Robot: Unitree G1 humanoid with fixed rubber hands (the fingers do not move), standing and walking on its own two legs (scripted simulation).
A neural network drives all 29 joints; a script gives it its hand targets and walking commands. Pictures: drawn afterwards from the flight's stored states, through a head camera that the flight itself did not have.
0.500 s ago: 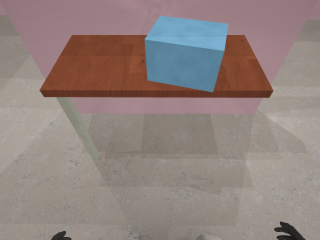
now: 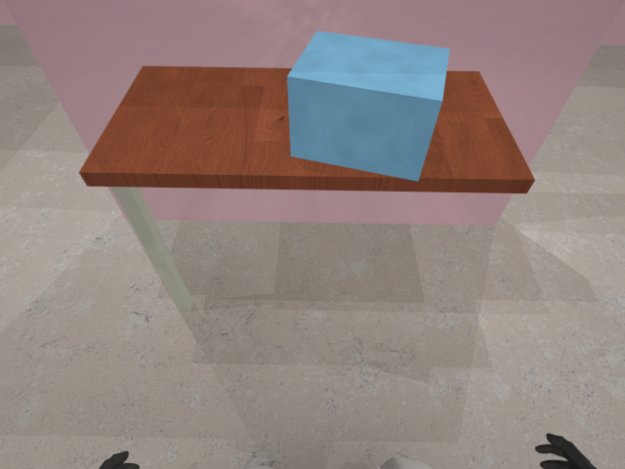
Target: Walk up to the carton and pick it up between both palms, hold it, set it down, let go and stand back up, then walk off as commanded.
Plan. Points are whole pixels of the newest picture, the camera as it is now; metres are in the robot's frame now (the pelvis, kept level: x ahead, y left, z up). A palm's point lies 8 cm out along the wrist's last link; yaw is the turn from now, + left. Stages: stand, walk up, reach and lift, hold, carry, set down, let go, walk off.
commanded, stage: walk up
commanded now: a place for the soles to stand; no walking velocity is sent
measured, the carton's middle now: (366, 104) +0.80 -0.11 +0.02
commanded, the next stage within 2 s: none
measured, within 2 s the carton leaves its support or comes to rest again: neither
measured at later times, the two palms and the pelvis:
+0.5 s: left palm out of the picture +0.09 +0.28 -0.09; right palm out of the picture +0.13 -0.34 -0.08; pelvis +0.03 -0.03 +0.00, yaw +0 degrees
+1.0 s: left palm (115, 426) +0.21 +0.30 -0.12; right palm (538, 374) +0.25 -0.31 -0.08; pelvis +0.15 +0.00 -0.01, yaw +1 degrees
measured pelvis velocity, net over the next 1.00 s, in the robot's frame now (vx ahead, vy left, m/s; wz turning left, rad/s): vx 0.15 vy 0.00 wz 0.02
